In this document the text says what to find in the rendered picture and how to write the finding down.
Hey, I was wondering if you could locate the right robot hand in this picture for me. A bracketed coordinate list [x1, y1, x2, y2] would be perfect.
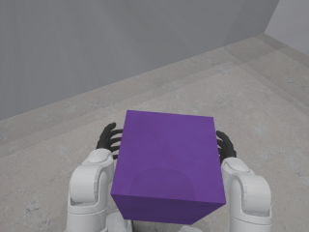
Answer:
[216, 130, 237, 166]

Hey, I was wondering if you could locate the robot left forearm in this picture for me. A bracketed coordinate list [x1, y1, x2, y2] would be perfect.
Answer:
[64, 148, 115, 232]

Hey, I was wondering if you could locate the left robot hand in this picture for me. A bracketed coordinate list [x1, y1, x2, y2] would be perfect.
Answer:
[96, 122, 123, 160]

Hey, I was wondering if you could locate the robot right forearm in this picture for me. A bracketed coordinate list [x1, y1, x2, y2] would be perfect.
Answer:
[220, 157, 272, 232]

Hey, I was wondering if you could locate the robot left thigh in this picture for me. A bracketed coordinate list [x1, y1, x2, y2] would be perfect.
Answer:
[105, 212, 133, 232]

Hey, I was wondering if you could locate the carton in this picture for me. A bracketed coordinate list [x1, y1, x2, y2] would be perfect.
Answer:
[110, 110, 227, 225]

